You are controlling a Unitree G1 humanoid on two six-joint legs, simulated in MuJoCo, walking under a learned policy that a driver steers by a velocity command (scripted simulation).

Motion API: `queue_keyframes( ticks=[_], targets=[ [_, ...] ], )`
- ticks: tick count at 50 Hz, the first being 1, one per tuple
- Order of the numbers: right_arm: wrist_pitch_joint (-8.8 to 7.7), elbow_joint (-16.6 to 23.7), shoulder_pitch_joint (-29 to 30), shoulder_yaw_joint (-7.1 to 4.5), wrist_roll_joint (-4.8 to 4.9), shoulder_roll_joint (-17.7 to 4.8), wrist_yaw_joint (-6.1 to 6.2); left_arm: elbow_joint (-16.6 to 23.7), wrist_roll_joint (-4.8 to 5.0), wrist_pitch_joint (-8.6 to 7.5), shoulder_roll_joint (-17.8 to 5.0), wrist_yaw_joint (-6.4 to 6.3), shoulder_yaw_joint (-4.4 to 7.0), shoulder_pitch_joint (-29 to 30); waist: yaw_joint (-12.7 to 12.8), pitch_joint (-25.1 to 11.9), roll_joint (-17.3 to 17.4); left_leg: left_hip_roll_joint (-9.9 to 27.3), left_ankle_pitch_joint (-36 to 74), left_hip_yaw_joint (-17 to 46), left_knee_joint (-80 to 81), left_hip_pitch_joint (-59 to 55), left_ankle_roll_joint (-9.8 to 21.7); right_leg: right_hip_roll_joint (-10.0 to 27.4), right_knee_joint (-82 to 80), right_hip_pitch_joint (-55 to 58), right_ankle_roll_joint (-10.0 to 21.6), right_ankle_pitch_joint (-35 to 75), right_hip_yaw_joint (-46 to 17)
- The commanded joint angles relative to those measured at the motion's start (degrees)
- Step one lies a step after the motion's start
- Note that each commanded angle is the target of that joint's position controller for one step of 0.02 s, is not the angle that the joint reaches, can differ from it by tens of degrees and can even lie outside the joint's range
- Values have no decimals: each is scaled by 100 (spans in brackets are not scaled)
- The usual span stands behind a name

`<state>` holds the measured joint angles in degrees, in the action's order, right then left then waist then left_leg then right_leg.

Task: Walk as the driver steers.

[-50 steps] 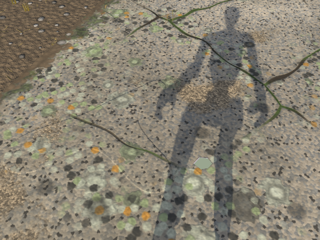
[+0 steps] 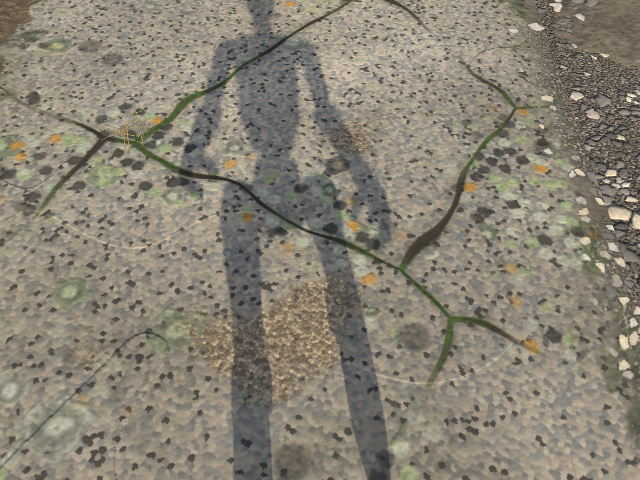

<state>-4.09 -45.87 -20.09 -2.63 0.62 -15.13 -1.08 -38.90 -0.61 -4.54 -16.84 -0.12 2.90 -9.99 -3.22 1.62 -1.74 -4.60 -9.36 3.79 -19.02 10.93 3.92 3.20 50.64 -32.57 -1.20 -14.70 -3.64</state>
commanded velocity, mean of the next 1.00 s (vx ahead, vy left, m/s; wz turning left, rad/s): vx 0.34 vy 0.00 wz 0.52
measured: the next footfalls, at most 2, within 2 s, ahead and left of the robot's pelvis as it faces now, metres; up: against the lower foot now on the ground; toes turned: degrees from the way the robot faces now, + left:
right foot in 0.22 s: +0.29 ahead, -0.14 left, +0.00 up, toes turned +11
left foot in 0.68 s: +0.46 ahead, +0.17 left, +0.00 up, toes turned +25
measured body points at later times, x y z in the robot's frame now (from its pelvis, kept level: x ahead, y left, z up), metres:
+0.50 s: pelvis +0.26 -0.03 +0.00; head +0.28 -0.03 +0.45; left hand +0.23 +0.26 -0.12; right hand +0.50 -0.25 -0.10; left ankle +0.32 +0.15 -0.68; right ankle +0.25 -0.15 -0.75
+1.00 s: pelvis +0.40 +0.05 -0.01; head +0.43 +0.09 +0.43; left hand +0.39 +0.37 -0.12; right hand +0.68 -0.11 -0.10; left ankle +0.43 +0.15 -0.75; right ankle +0.55 -0.07 -0.70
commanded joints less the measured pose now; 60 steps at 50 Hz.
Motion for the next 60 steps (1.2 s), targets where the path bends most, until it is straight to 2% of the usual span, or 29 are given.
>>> queue_keyframes(
  ticks=[1, 6, 10, 11, 12, 13, 14, 16, 17, 20, 26, 31, 33, 34, 35, 36, 37, 38, 39, 40, 42, 45, 48, 53, 56, 57, 58, 59, 60],
  targets=[
    [-48, 414, 273, -285, 57, -1079, 122, 442, 4, -105, -190, 18, 15, 414, 88, -116, 655, 1227, 816, 1217, 817, 101, 937, -98, -1125, 125, -174, 953, 50],
    [85, 276, -212, -309, 120, -1097, 187, 599, 114, -202, -350, 105, 56, 1103, -103, -85, 683, 1282, 384, 1528, 453, 61, 755, -358, -2113, 757, -190, 1596, -80],
    [152, 344, -109, -292, 89, -952, 209, 425, 117, -273, -665, 70, 232, 387, 422, -348, 808, 1114, 411, 1791, -450, 89, 425, -279, -2681, 2116, 174, 1125, -41],
    [131, 440, -21, -194, 33, -680, 186, 332, 36, -287, -903, 19, 320, -336, 790, -923, 537, 814, 221, 1477, -1587, 551, 232, 332, -2582, 3291, 477, 918, -533],
    [74, 586, -488, -61, 35, -240, 188, 232, -37, -223, -1389, -25, 443, -1050, 825, -1791, -764, 83, -1428, 651, -3460, 2100, -146, 1600, -2670, 5204, 1130, 345, -2278],
    [37, 693, -730, -66, 160, -462, 194, 47, 43, -142, -1293, 35, 441, -1287, 736, -1899, -1720, 223, -2550, 428, -4688, 3257, -242, 2246, -3198, 5376, 1605, -1053, -4008],
    [60, 618, -381, -197, 195, -936, 205, 117, 70, -139, -825, 41, 321, -992, 811, -1092, -914, 527, -2073, 565, -5174, 3556, -280, 1959, -3392, 4710, 1425, -1471, -3497],
    [124, 705, 179, -239, 92, -922, 186, 102, 30, -116, -461, 47, 196, -465, 651, -298, -344, 834, -1271, 355, -5050, 3355, -354, 1441, -3598, 3551, 1165, -261, -2030],
    [159, 744, 266, -259, 70, -849, 161, 61, 1, -119, -344, 47, 160, -298, 531, -129, -425, 976, -1046, 349, -4860, 3196, -368, 1265, -3735, 3183, 1113, 214, -1572],
    [259, 872, 367, -207, 97, -537, 91, -72, 22, -186, -419, 46, 206, -194, 391, -4, -468, 1122, -665, 195, -4534, 2946, -449, 1135, -4102, 2680, 1167, 997, -737],
    [216, 1188, 1115, -113, -5, -359, -65, -290, 45, -100, -810, -56, 313, -69, 472, 103, -198, 964, 896, -268, -2534, 2404, -502, 904, -3933, 2504, 1035, 3240, 768],
    [275, 1459, 1396, -246, -17, -643, -248, -440, 247, 50, -1129, -134, 405, -230, 417, -172, -329, 645, 654, -557, -1650, 1759, -169, 1101, -3124, 3096, 765, 4044, 1073],
    [306, 1313, 628, -431, -50, -967, -234, -399, 335, 116, -1172, -163, 436, -133, -44, -577, -251, 288, 617, -749, -1182, 727, 109, 953, -1852, 3062, 559, 4589, 1245],
    [325, 1158, 4, -572, -58, -1251, -135, -391, 284, 115, -991, -153, 371, -277, -336, -927, 85, 211, 1415, -607, -812, -342, 330, 628, -639, 2529, 295, 3865, 1374],
    [374, 1201, -121, -633, -40, -1761, 31, -249, -110, 117, -387, -101, 172, -673, -3, -1406, 1574, 1569, 4128, 1152, -1175, -1841, 825, 62, 1296, 907, -64, -635, 1404],
    [310, 1560, 237, -584, -167, -1977, -7, -148, -98, 88, -447, -23, 71, -1203, 285, -2543, 1905, 2806, 3864, 3743, -771, -2892, 2172, -748, 2953, -401, -263, -2870, 330],
    [309, 1657, 376, -497, -112, -1503, -64, -233, 51, 105, -990, 19, 200, -730, -104, -2574, 796, 2443, 3027, 3145, -480, -2536, 1886, -372, 3049, -532, -185, -2255, -293],
    [290, 1623, 648, -426, -54, -1304, -68, -92, 141, 136, -980, 1, 192, -322, -6, -1819, 627, 2123, 2473, 2457, -384, -1855, 1575, -242, 2738, -702, -122, -1735, -171],
    [309, 1575, 826, -402, 12, -1179, -37, -163, 77, 187, -855, -83, 178, -256, 163, -1325, 204, 1817, 1979, 2078, -281, -1169, 1278, -45, 2312, -665, -155, -1379, -145],
    [347, 1588, 1005, -373, 26, -1104, 1, -145, 25, 252, -890, -147, 194, -213, 296, -1037, 300, 1657, 1819, 1872, -161, -514, 1174, 44, 1916, -425, -182, -1168, -163],
    [383, 1635, 1196, -385, -119, -1150, 43, -187, 10, 347, -831, -163, 195, -361, 500, -944, 607, 1456, 1897, 1705, 9, 284, 1139, -56, 1542, 170, -236, -951, -87],
    [409, 1584, 1156, -424, -99, -1217, 151, -187, -21, 385, -646, -213, 140, -264, 473, -1053, 635, 1334, 1854, 1609, -8, 502, 1131, -183, 805, 330, -357, -745, -94],
    [467, 1594, 1236, -393, -22, -1142, 248, -125, 20, 400, -572, -157, 101, -41, 383, -1073, 843, 1148, -984, 1773, 295, 711, 986, -165, 66, 457, -353, -153, -75],
    [428, 1367, 841, -319, -57, -1067, 183, 3, 54, 189, -547, -18, 69, 196, 132, -794, 1057, 1291, -2099, 2094, 319, 832, 889, -223, -993, 1045, -142, -244, 154],
    [435, 1269, 842, -228, -36, -937, 140, -129, 68, 54, -438, 33, 76, -226, 446, -488, 929, 1055, -2696, 2054, 58, 1342, 625, -303, -2176, 2077, 202, -65, 370],
    [423, 1274, 886, -161, -34, -735, 146, -205, 35, 24, -548, 11, 107, -557, 596, -403, 694, 797, -2727, 1838, -409, 1709, 391, 55, -2603, 2530, 378, -342, -12],
    [389, 1312, 945, -52, -37, -317, 149, -313, -41, 9, -835, -19, 149, -1144, 705, -479, -239, 187, -2468, 979, -2163, 2315, -7, 1119, -3290, 3062, 723, -1222, -1301],
    [268, 1609, 1147, -117, 81, -526, 150, -449, -158, 17, -1467, 55, 343, -1288, 650, 121, -1382, -197, -2272, 270, -3010, 3721, -111, 1883, -4088, 3056, 1411, -2734, -3314],
    [174, 1542, 1275, -236, 84, -941, 162, -346, -89, -34, -1216, 41, 309, -1052, 646, 470, -886, 174, -1777, 620, -3604, 4021, -131, 1920, -4166, 2896, 1535, -2955, -3437]
  ],
)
